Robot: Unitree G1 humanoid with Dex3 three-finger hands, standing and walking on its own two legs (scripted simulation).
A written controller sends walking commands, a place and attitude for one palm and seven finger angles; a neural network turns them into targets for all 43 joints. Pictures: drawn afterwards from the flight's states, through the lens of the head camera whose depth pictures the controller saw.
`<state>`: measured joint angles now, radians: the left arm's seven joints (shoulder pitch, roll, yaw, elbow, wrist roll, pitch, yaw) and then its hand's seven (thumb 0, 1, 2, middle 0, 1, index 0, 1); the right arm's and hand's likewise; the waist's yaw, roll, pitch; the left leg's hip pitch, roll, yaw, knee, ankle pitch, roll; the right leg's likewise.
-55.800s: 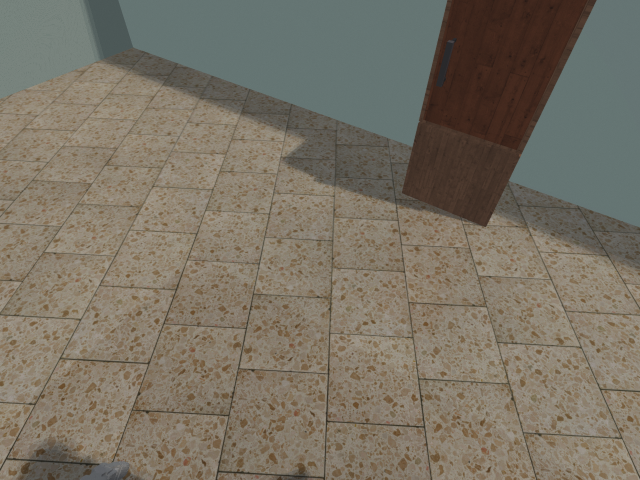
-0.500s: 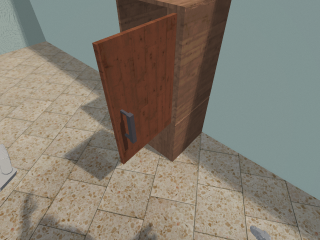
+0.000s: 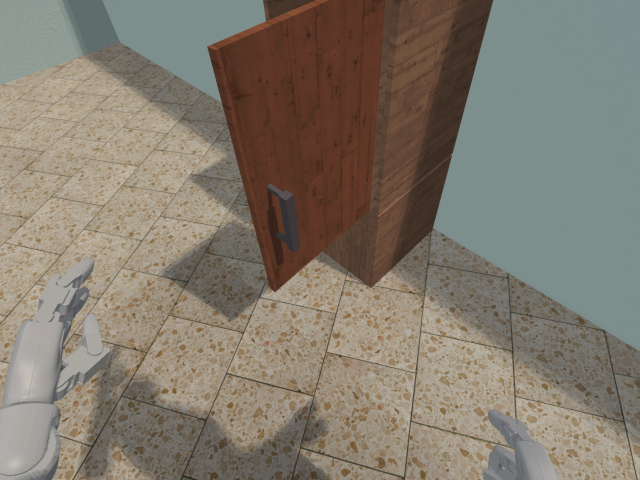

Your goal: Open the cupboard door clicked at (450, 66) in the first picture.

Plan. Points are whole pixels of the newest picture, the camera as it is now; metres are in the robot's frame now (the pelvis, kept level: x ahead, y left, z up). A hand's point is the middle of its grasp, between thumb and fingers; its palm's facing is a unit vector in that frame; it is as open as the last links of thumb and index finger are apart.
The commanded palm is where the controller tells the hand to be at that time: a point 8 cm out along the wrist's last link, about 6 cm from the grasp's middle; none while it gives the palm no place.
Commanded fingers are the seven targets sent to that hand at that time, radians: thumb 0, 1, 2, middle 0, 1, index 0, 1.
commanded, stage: let the arm hang, fingers relaxed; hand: left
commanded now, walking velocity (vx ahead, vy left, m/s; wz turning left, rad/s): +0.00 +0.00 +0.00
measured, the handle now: (283, 218) +0.60 +0.11 -0.09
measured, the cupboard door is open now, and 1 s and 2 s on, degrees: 92 92 92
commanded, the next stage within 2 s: look to check the result in 1.02 s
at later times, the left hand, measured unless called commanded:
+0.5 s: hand out of the picture -0.06 +0.19 -0.16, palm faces +0.07 -0.97 -0.23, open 7.2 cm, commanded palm none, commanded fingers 0.00 0.90 0.90 -0.20 -0.30 -0.20 -0.30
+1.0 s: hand out of the picture +0.02 +0.18 -0.16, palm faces +0.03 -0.98 -0.20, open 7.3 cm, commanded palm none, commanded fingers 0.00 0.90 0.90 -0.20 -0.30 -0.20 -0.30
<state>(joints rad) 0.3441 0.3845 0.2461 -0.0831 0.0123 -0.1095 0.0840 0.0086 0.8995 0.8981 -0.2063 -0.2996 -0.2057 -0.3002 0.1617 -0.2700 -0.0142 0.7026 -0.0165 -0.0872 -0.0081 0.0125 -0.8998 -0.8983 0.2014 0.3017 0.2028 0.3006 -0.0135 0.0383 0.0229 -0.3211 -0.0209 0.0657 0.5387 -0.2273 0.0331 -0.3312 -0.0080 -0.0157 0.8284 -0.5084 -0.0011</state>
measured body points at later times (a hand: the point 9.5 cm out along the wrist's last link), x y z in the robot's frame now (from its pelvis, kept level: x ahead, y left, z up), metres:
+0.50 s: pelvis -0.02 -0.01 +0.01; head +0.01 +0.00 +0.46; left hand -0.06 +0.24 -0.14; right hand -0.03 -0.24 -0.15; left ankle +0.03 +0.11 -0.73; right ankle +0.00 -0.11 -0.73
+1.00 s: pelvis +0.00 +0.00 +0.01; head +0.01 +0.00 +0.46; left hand +0.02 +0.23 -0.15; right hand +0.01 -0.22 -0.15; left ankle +0.03 +0.11 -0.73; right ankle +0.00 -0.11 -0.73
